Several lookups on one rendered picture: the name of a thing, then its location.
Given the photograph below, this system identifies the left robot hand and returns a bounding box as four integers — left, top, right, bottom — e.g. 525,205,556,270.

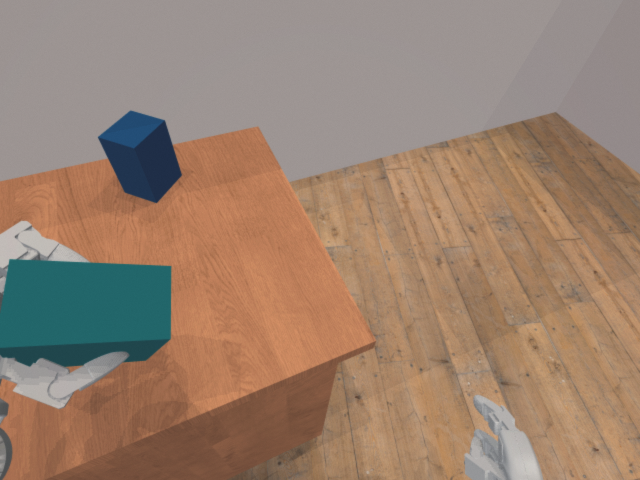
0,221,130,409

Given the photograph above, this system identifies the right robot hand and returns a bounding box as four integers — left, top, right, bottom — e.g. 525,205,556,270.
464,395,543,480

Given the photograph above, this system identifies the table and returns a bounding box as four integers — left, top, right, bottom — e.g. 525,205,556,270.
0,127,376,480

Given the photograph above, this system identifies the sponge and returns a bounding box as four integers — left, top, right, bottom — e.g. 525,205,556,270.
0,259,171,367

